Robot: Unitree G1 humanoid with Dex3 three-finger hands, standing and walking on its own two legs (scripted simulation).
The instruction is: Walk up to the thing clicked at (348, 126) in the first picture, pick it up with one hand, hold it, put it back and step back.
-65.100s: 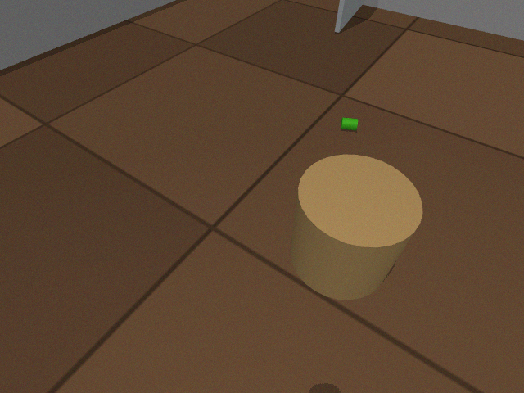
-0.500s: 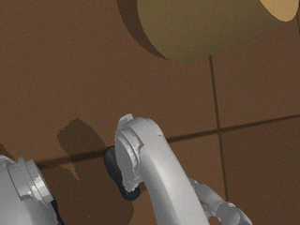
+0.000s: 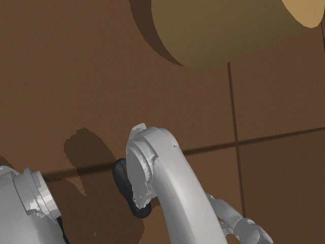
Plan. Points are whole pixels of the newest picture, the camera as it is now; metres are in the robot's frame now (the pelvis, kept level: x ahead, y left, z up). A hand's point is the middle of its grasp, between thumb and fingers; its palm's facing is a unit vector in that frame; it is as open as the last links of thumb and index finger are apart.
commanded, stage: close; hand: left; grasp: from above
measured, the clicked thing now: out of the picture +0.45 +0.41 -0.28
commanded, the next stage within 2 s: settle in 0.90 s
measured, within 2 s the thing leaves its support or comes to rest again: leaves its support in 1.32 s
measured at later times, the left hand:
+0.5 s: hand out of the picture +0.44 +0.39 -0.25, palm faces -0.42 -0.19 -0.89, open 12.2 cm
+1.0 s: hand out of the picture +0.44 +0.39 -0.24, palm faces -0.41 -0.19 -0.89, open 11.9 cm
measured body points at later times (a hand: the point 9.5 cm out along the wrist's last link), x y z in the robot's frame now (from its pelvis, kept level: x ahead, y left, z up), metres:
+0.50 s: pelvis +0.00 +0.00 +0.00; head +0.28 +0.15 +0.31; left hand +0.46 +0.39 -0.20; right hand +0.08 -0.24 -0.05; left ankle +0.07 +0.13 -0.28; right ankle +0.11 -0.11 -0.28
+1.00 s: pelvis +0.00 +0.00 +0.00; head +0.28 +0.15 +0.31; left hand +0.46 +0.40 -0.19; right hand +0.08 -0.25 -0.05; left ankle +0.07 +0.13 -0.28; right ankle +0.11 -0.11 -0.28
